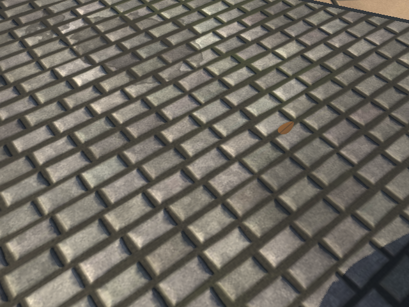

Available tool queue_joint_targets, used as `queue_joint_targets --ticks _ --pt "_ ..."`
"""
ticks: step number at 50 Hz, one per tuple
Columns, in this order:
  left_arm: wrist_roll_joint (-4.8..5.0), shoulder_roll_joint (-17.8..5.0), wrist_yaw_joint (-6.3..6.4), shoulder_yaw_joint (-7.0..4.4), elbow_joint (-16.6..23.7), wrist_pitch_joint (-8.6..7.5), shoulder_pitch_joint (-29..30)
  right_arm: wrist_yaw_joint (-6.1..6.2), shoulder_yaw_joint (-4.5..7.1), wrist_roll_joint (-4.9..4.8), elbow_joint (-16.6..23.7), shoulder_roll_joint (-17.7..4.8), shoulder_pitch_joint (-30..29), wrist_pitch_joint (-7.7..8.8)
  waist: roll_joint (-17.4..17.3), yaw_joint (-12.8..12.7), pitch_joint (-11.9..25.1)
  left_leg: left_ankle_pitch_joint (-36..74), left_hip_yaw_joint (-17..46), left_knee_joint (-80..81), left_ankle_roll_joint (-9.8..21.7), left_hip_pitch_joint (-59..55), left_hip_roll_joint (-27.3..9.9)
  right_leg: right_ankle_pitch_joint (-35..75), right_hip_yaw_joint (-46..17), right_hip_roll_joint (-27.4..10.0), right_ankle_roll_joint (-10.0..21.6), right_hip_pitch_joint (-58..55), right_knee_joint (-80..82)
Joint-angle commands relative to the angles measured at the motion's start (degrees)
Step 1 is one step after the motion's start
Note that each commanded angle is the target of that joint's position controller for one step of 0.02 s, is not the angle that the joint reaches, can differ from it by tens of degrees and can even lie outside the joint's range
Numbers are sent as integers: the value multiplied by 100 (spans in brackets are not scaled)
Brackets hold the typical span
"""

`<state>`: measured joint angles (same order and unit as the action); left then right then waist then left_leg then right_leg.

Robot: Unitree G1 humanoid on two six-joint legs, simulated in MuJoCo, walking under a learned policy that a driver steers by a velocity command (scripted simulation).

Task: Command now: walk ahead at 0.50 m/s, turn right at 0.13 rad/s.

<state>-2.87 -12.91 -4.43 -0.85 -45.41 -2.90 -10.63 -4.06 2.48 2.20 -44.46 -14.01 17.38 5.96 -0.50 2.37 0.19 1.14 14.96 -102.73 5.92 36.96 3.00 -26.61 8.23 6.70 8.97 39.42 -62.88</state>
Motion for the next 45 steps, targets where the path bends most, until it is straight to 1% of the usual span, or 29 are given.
queue_joint_targets --ticks 1,3,5,6,8,10,13,15,16,17,18,19,20,21,22,23,24,25,27,29,32,33,34,35,36,37,38,41,45 --pt "-354 -63 -251 -17 -519 -294 -213 -44 -150 -118 362 -10 452 -10 -253 374 58 413 646 -1348 381 2720 -15 721 -3197 -1774 -39 -975 3463" --pt "-177 37 -226 27 -412 -443 506 35 -169 -122 299 -92 406 -72 -114 847 114 471 29 -496 382 2185 -347 687 -2084 -1362 -594 -390 3967" --pt "-250 -131 -112 6 -425 -655 169 -7 -112 -92 467 -297 -324 124 94 592 277 650 -622 636 270 1309 -407 1660 -955 -854 -1123 -91 4155" --pt "-244 -427 2 -58 -395 -714 -96 -58 -71 -87 590 -395 -655 207 313 376 378 506 -1000 1242 20 979 -303 2368 -671 -682 -1207 -290 4226" --pt "-141 -826 178 -146 -375 -743 -854 -75 44 -151 744 -619 -1236 253 609 -110 464 117 -1349 2452 -440 1142 -104 3884 -602 -805 -1196 -1614 4305" --pt "3 -1081 217 -220 -209 -736 -1128 -75 55 -177 921 -545 -1682 157 683 -221 338 237 -1480 4441 -618 820 -105 4870 -531 -974 -1316 -2686 4494" --pt "122 -1571 28 -382 -54 -761 -754 -91 66 -118 775 -534 -1183 -137 906 233 -15 183 -1711 6059 -647 -442 205 7548 -330 -1448 -1284 -3079 4222" --pt "170 -1817 152 -474 77 -669 -683 20 139 -164 273 -860 -155 -66 708 372 -125 277 -1900 6757 -620 -666 329 8711 -322 -1529 -1931 -3867 3424" --pt "182 -1821 220 -453 217 -563 -436 153 247 -207 -229 -1142 971 36 459 661 14 928 -1926 7616 -475 -1451 369 8976 -222 -1348 -2427 -3909 2568" --pt "30 -1563 144 -342 199 -435 -390 287 324 -142 -851 -1162 2382 153 -743 1226 659 2585 -1325 8346 116 -3281 -108 5826 -438 -1061 -2520 -3126 -208" --pt "-150 -347 -44 -66 279 -356 -869 414 140 165 -1038 -753 2616 193 -1320 598 1922 4913 -158 6970 1197 -6392 -811 -571 -739 -160 -2656 -460 -2087" --pt "-70 221 0 129 585 -421 -1444 383 383 77 -631 -1394 2242 233 -1160 347 2826 6755 1622 6726 2419 -7176 -2188 -1437 -1955 -256 -2608 181 -2930" --pt "173 -657 104 -35 1013 -478 -425 381 475 72 -266 -1401 957 247 -308 568 1481 5094 1826 7233 2174 -6229 -2332 -1290 -2182 -347 -2482 1587 -2951" --pt "134 -1244 258 -189 1062 -468 -89 383 418 -81 128 -1042 -73 220 45 422 1202 4201 1198 7459 1928 -5020 -1951 -1059 -1970 -543 -2183 1468 -2367" --pt "-104 -1212 433 -209 1042 -404 -350 313 257 -249 318 -767 -783 184 104 -121 996 3544 827 7907 1736 -3578 -1607 -763 -1817 -844 -1775 652 -1459" --pt "-220 -1066 545 -194 982 -383 -379 200 196 -244 341 -745 -689 139 140 -398 557 3056 644 8449 1633 -1637 -1229 -586 -1579 -1054 -1544 -794 -801" --pt "-188 -887 581 -140 980 -362 -668 87 269 -197 400 -1037 -871 99 -282 -753 470 2963 585 8571 1643 -662 -1034 -544 -1252 -989 -1572 -1719 -572" --pt "-56 -834 525 -112 888 -311 -787 56 338 -182 465 -1231 -950 153 24 -813 523 2728 289 8592 1404 -399 -748 -134 -884 -964 -1649 -2063 1" --pt "88 -652 361 -11 771 -138 -478 58 428 -123 486 -1343 -744 233 78 -499 582 1063 59 8689 988 -433 -352 440 -649 -868 -1736 -2419 940" --pt "27 -735 304 -10 837 -33 -88 59 413 -93 501 -1194 -349 236 -280 -128 391 -1265 681 8681 954 -947 -570 957 -942 -873 -1581 -2017 1662" --pt "209 -981 461 -152 970 -259 176 44 380 -194 768 -1119 -463 175 -362 -237 436 -927 1361 8102 993 -1547 -872 1490 -1021 -725 -1233 -2234 3040" --pt "574 -1046 738 -306 1223 -251 370 304 334 -667 627 -857 -218 -239 -675 -369 469 -600 1001 7290 355 -1649 -310 2333 -1380 -827 -985 -2616 4312" --pt "423 -1392 837 -351 1169 -242 39 406 196 -602 731 -396 -20 -377 126 -300 1059 -2096 119 6026 -183 -1182 22 3867 -2134 -2136 -493 -3555 4128" --pt "215 -1639 823 -430 1171 -115 -30 477 155 -388 953 -217 373 -396 1355 -23 1012 -4022 -795 4985 -549 310 600 5595 -3415 -3306 355 -4122 3919" --pt "272 -1460 753 -475 1045 -42 -286 485 236 -227 1093 -685 217 -389 1642 -192 1106 -3920 -976 3943 -825 887 27 5594 -3996 -3721 811 -4127 3955" --pt "277 -1090 753 -417 1098 -3 -241 485 320 -280 1061 -925 17 -456 1090 -322 1000 -3524 -946 3405 -963 1004 -185 5100 -3410 -3318 642 -4101 3876" --pt "296 -920 747 -387 1080 45 -96 499 339 -331 1018 -894 -84 -575 813 -311 839 -3175 -974 3131 -1061 1097 -291 4652 -2739 -2894 350 -4012 3828" --pt "254 -1034 774 -456 1082 130 269 485 252 -371 1239 -530 -519 -820 826 -240 268 -2378 -1272 3461 -1157 723 -480 4338 -1579 -2403 120 -3062 4235" --pt "264 -1191 763 -557 931 176 317 356 181 -324 1456 -376 -931 -828 1022 -355 510 -1701 -1600 5127 -1028 -471 -518 3966 -753 -2270 83 -2762 4246"
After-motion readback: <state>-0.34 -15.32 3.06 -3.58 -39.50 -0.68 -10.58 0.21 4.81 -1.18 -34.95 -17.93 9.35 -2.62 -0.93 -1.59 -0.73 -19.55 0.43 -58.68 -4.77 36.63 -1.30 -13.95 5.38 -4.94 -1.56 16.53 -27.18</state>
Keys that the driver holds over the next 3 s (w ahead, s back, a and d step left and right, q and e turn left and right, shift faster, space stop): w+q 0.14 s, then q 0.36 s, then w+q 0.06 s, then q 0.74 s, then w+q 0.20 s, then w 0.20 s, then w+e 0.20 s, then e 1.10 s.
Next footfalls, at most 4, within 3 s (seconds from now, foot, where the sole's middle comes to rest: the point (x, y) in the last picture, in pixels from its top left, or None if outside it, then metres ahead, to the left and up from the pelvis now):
0.34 left None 0.40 0.09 -0.69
0.68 right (249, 290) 0.49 -0.14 -0.69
1.04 left None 0.43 0.15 -0.69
1.42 right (217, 275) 0.54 -0.04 -0.69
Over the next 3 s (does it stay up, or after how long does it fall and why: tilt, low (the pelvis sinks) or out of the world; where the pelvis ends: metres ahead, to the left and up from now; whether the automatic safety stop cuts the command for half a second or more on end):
stays up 0.58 0.29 0.09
